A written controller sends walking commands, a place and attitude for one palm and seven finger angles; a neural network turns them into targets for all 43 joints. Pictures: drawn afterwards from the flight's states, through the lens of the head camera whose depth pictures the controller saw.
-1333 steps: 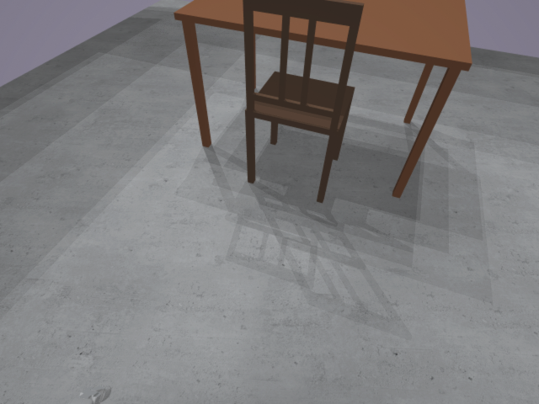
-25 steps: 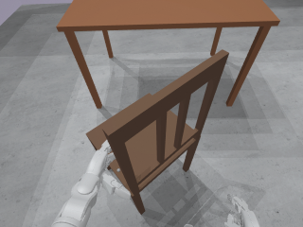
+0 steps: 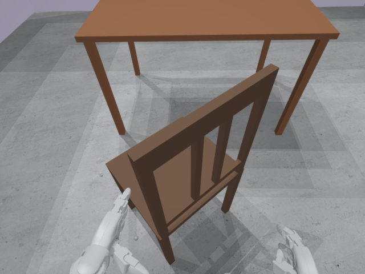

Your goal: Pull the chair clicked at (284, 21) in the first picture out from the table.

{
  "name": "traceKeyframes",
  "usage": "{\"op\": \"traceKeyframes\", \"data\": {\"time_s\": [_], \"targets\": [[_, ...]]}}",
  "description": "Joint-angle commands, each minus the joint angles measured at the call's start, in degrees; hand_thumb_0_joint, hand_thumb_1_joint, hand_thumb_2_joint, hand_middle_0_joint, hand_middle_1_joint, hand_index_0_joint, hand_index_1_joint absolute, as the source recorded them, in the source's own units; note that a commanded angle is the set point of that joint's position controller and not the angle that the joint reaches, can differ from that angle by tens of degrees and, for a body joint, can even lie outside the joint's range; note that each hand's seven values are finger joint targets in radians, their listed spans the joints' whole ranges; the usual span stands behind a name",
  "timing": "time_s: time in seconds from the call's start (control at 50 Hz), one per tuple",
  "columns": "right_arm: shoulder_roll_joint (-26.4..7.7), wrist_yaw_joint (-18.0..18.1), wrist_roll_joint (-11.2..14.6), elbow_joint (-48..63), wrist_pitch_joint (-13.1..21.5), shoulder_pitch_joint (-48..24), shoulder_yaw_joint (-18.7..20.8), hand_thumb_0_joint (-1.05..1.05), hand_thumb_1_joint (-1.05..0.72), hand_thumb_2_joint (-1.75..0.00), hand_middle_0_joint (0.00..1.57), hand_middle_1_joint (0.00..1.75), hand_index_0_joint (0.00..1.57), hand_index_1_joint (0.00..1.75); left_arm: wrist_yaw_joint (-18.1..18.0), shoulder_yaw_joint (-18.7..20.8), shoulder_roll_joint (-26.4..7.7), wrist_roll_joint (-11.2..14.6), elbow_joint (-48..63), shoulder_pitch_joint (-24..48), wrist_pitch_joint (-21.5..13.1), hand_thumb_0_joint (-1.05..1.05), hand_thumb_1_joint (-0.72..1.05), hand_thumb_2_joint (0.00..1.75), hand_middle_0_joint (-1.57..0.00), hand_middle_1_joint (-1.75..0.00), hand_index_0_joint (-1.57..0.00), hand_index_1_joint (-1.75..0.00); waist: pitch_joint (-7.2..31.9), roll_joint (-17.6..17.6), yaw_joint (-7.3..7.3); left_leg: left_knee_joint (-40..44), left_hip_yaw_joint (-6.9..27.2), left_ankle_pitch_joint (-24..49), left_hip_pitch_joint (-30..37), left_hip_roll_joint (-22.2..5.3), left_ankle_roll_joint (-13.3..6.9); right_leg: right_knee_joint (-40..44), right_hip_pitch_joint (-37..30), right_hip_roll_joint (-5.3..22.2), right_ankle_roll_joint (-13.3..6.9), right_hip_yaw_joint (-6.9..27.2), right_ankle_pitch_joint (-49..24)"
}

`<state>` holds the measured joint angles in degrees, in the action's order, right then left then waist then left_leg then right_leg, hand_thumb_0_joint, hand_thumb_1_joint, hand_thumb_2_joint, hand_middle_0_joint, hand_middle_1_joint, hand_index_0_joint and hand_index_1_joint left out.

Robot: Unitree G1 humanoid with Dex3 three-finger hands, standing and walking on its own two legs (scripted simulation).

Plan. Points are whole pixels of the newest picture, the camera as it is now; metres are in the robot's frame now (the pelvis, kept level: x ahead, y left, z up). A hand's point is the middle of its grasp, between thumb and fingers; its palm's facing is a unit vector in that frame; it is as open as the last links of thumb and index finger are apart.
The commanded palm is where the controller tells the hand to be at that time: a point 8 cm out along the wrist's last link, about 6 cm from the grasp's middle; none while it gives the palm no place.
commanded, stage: draw the fingers out of the gap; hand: left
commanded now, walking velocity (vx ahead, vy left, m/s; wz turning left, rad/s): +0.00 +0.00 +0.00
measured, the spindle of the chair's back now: (196, 172) +0.39 -0.02 -0.05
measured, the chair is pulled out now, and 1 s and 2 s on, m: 0.54 0.54 0.54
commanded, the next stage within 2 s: draw the hand back to the body in 0.46 s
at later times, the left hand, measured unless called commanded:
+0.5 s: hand (133, 273) +0.15 +0.11 -0.02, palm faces -0.17 -0.97 -0.16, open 17.5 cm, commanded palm +0.12 +0.16 -0.01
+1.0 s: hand (103, 259) +0.16 +0.15 +0.05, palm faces -0.04 -1.00 -0.08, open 17.5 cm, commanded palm +0.12 +0.22 +0.07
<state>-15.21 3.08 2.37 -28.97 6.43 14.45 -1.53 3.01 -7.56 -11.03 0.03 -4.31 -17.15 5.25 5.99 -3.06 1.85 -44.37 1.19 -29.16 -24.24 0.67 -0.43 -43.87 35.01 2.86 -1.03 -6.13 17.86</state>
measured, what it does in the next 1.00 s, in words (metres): stands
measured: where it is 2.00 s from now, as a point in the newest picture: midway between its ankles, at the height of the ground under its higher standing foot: outside the picture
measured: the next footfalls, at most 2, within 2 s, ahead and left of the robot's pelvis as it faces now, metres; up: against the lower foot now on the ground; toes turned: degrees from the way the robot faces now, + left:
none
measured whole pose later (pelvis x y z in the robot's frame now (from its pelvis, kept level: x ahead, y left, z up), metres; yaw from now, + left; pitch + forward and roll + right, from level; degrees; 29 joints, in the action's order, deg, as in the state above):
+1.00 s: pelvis -0.02 +0.00 -0.03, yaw +0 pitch +11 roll -1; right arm -11.3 3.7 4.4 -29.4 10.8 13.4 -0.4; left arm 8.2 0.8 -12.1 11.2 20.2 -38.2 -13.3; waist 7.2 -3.6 -0.3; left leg -57.0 1.7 -34.2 -33.7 0.3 -0.4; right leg -53.8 43.6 3.0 -1.2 -6.5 21.1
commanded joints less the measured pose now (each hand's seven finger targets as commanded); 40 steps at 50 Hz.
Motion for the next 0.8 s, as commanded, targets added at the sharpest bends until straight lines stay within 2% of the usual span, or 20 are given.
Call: {"op": "traceKeyframes", "data": {"time_s": [0.0, 0.08, 0.12, 0.16, 0.2, 0.28, 0.34, 0.36, 0.4, 0.42, 0.48, 0.52, 0.54, 0.56, 0.58, 0.6, 0.62, 0.68, 0.72, 0.78], "targets": [[-6.05, 0.80, -0.07, 9.21, 3.74, -3.09, 2.70, 0.00, -0.90, -0.90, 0.20, 0.30, 0.20, 0.30, -0.76, 3.47, -5.53, -0.15, 15.38, 4.04, -3.70, 0.00, -0.55, 0.20, 0.00, 0.00, 0.00, 0.00, 9.28, 4.14, 0.80, 5.71, 0.31, 19.14, -7.40, 0.51, -0.45, 3.48, -16.95, -0.12, -0.02, 2.78, -12.53], [-5.43, 0.95, -0.14, 9.52, 4.64, -2.77, 2.48, 0.00, -0.90, -0.90, 0.20, 0.30, 0.20, 0.30, -1.27, 1.97, -4.50, -0.70, 18.05, 0.90, -4.21, 0.00, -0.55, 0.20, 0.00, 0.00, 0.00, 0.00, 9.37, 2.23, 0.76, 5.13, 0.61, 19.01, -7.09, 0.61, -0.30, 2.87, -15.65, -0.17, -0.22, 2.46, -11.05], [-5.65, 1.05, 0.00, 9.48, 4.70, -3.37, 2.51, 0.00, -0.90, -0.90, 0.20, 0.30, 0.20, 0.30, -1.19, 2.19, -4.77, -0.71, 17.08, -1.35, -3.62, 0.00, -0.55, 0.20, 0.00, 0.00, 0.00, 0.00, 7.98, 3.34, 0.72, 4.91, 0.86, 17.98, -8.13, 0.54, -0.35, 3.10, -14.73, -0.27, -0.28, 2.42, -9.61], [-5.38, 0.95, 0.05, 10.01, 4.76, -3.42, 2.44, 0.00, -0.90, -0.90, 0.20, 0.30, 0.20, 0.30, -0.76, 0.40, -3.02, -0.69, 17.34, -3.77, -3.10, 0.00, -0.55, 0.20, 0.00, 0.00, 0.00, 0.00, 7.09, 3.88, 0.81, 4.95, 1.01, 16.52, -8.51, 0.52, -0.37, 3.12, -13.76, -0.29, -0.10, 2.21, -7.76], [-5.49, 1.04, 0.08, 10.36, 4.75, -3.54, 2.46, 0.00, -0.90, -0.90, 0.20, 0.30, 0.20, 0.30, -0.67, 1.31, -4.06, -0.76, 18.18, -4.81, -2.53, 0.00, -0.55, 0.20, 0.00, 0.00, 0.00, 0.00, 7.14, 4.48, 0.61, 4.84, 1.17, 15.53, -9.49, 0.61, -0.40, 3.01, -13.83, -0.25, -0.07, 2.28, -6.62], [-5.00, 1.04, 0.06, 11.61, 4.97, -3.64, 2.34, 0.00, -0.90, -0.90, 0.20, 0.30, 0.20, 0.30, -0.96, -0.94, -2.46, -1.56, 21.18, -8.06, -1.94, 0.00, -0.55, 0.20, 0.00, 0.00, 0.00, 0.00, 6.57, 3.45, 0.46, 4.62, 1.21, 14.80, -9.86, 0.59, -0.36, 2.44, -12.26, -0.26, -0.12, 1.92, -4.82], [-4.54, 1.17, 0.02, 12.12, 5.32, -3.53, 2.61, 0.00, -0.90, -0.90, 0.20, 0.30, 0.20, 0.30, -1.83, -0.62, -2.76, -1.77, 24.53, -10.93, -2.33, 0.00, -0.55, 0.20, 0.00, 0.00, 0.00, 0.00, 8.00, 3.76, 0.07, 4.02, 1.22, 15.35, -9.96, 0.78, -0.44, 1.91, -12.75, -0.35, -0.21, 2.14, -5.28], [-4.37, 1.24, 0.07, 12.06, 5.15, -3.86, 2.78, 0.00, -0.90, -0.90, 0.20, 0.30, 0.20, 0.30, -2.14, 0.75, -3.74, -1.72, 24.17, -13.24, -2.17, 0.00, -0.55, 0.20, 0.00, 0.00, 0.00, 0.00, 7.40, 4.12, -0.42, 3.86, 1.10, 14.86, -10.74, 0.75, -0.33, 1.78, -12.73, -0.38, -0.29, 2.21, -5.05], [-4.03, 1.27, 0.11, 12.67, 5.05, -3.90, 2.85, 0.00, -0.90, -0.90, 0.20, 0.30, 0.20, 0.30, -2.55, 0.34, -3.36, -2.06, 25.93, -15.31, -2.30, 0.00, -0.55, 0.20, 0.00, 0.00, 0.00, 0.00, 7.33, 4.55, -0.55, 3.46, 0.90, 14.27, -11.85, 0.94, -0.39, 1.49, -12.59, -0.35, -0.24, 2.43, -4.49], [-4.21, 1.40, 0.13, 12.33, 4.85, -4.02, 2.95, 0.00, -0.90, -0.90, 0.20, 0.30, 0.20, 0.30, -2.84, 0.91, -4.28, -2.60, 25.69, -15.18, -2.22, 0.00, -0.55, 0.20, 0.00, 0.00, 0.00, 0.00, 6.41, 4.89, -0.25, 3.18, 0.99, 14.18, -12.28, 0.90, -0.43, 1.47, -11.90, -0.48, -0.42, 2.55, -4.33], [-3.60, 1.34, 0.17, 13.01, 5.03, -3.84, 2.92, 0.00, -0.90, -0.90, 0.20, 0.30, 0.20, 0.30, -2.60, -1.13, -2.53, -2.94, 27.39, -18.17, -2.35, 0.00, -0.55, 0.20, 0.00, 0.00, 0.00, 0.00, 5.69, 3.11, -0.15, 2.47, 0.70, 12.95, -12.49, 0.99, -0.60, 1.40, -10.54, -0.38, -0.23, 2.77, -2.76], [-3.77, 1.62, 0.21, 12.92, 4.80, -4.21, 3.05, 0.00, -0.90, -0.90, 0.20, 0.30, 0.20, 0.30, -2.49, 0.33, -3.91, -2.79, 27.70, -19.70, -2.22, 0.00, -0.55, 0.20, 0.00, 0.00, 0.00, 0.00, 5.58, 3.80, -0.26, 1.98, 0.70, 12.03, -13.55, 1.09, -0.68, 1.47, -10.42, -0.43, -0.37, 3.01, -1.62], [-3.59, 1.66, 0.20, 13.30, 5.00, -3.72, 3.00, 0.00, -0.90, -0.90, 0.20, 0.30, 0.20, 0.30, -2.12, -0.61, -3.24, -2.66, 28.95, -19.76, -2.49, 0.00, -0.55, 0.20, 0.00, 0.00, 0.00, 0.00, 6.28, 4.31, 0.26, 1.66, 0.69, 12.19, -13.39, 1.14, -0.88, 1.39, -10.60, -0.38, -0.16, 3.18, -2.00], [-3.58, 1.89, 0.35, 13.16, 4.92, -4.19, 3.31, 0.00, -0.90, -0.90, 0.20, 0.30, 0.20, 0.30, -2.02, 0.99, -4.45, -2.41, 28.68, -21.04, -2.59, 0.00, -0.55, 0.20, 0.00, 0.00, 0.00, 0.00, 6.07, 4.97, -0.16, 1.35, 0.69, 11.51, -14.07, 1.11, -0.80, 1.22, -10.30, -0.42, -0.17, 3.15, -1.13], [-2.48, 2.06, 0.37, 13.41, 6.85, -4.06, 2.67, 0.00, -0.90, -0.90, 0.20, 0.30, 0.20, 0.30, -2.26, 2.05, 3.17, 7.49, 37.32, -16.14, -9.99, 0.00, -0.55, 0.20, 0.00, 0.00, 0.00, 0.00, 5.18, 7.34, -0.16, -0.88, 0.84, 11.51, -15.49, 1.63, -0.09, 0.73, -7.36, -0.94, 0.15, 1.60, -1.22], [-2.88, 2.04, 0.32, 11.33, 7.91, -3.91, 2.98, 0.00, -0.90, -0.90, 0.20, 0.30, 0.20, 0.30, -2.51, 4.01, -0.45, 7.21, 34.02, -18.64, -13.10, 0.00, -0.55, 0.20, 0.00, 0.00, 0.00, 0.00, 6.22, 6.30, -0.91, -1.67, 0.54, 10.19, -16.22, 1.53, 0.10, 0.29, -7.63, -0.89, 0.08, 2.79, 0.66], [-2.94, 2.04, 0.40, 10.68, 8.34, -3.93, 2.87, 0.00, -0.90, -0.90, 0.20, 0.30, 0.20, 0.30, -2.80, 5.79, -2.29, 7.24, 34.59, -18.45, -14.66, 0.00, -0.55, 0.20, 0.00, 0.00, 0.00, 0.00, 6.31, 4.81, -1.25, -1.68, 0.53, 9.81, -16.43, 1.56, 0.10, 0.45, -7.65, -0.99, -0.11, 3.19, 1.52], [-2.57, 1.49, 0.64, 9.31, 9.85, -2.39, 3.31, 0.00, -0.90, -0.90, 0.20, 0.30, 0.20, 0.30, -2.53, 6.84, -1.62, 9.00, 36.83, -18.36, -20.85, 0.00, -0.55, 0.20, 0.00, 0.00, 0.00, 0.00, 8.49, 0.47, -1.29, -2.64, 0.72, 13.00, -15.27, 1.22, 0.83, -2.63, -6.52, -1.03, -0.45, 2.13, -1.72], [-2.41, 0.76, 0.55, 7.76, 10.32, -2.66, 3.92, 0.00, -0.90, -0.90, 0.20, 0.30, 0.20, 0.30, -2.00, 7.41, -1.59, 8.96, 35.11, -19.01, -25.09, 0.00, -0.55, 0.20, 0.00, 0.00, 0.00, 0.00, 8.90, 0.44, -1.46, -4.29, 0.91, 15.00, -16.40, 0.89, 1.12, -4.50, -5.57, -1.04, -0.57, 2.22, -4.75], [-2.20, -0.79, 0.54, 7.10, 10.16, -3.73, 4.40, 0.00, -0.90, -0.90, 0.20, 0.30, 0.20, 0.30, 1.34, 6.15, -0.51, 8.95, 32.28, -21.40, -31.09, 0.00, -0.55, 0.20, 0.00, 0.00, 0.00, 0.00, 8.69, 3.36, -1.16, -6.11, 0.85, 13.95, -19.79, 0.55, 1.22, -6.08, -4.67, -0.59, -0.37, 2.91, -5.18]]}}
